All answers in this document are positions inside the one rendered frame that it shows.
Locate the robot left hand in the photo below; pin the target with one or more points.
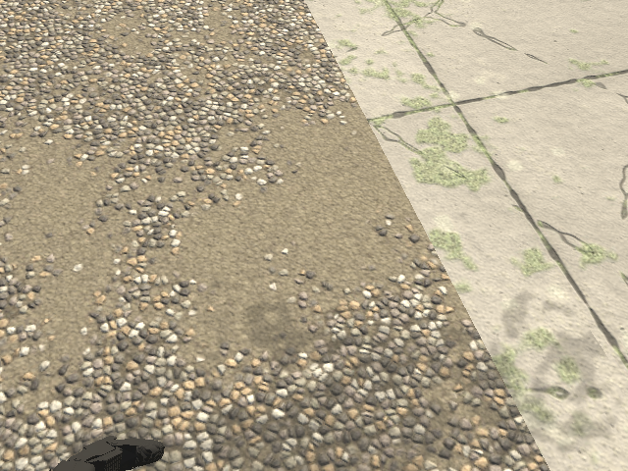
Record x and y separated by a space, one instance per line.
110 454

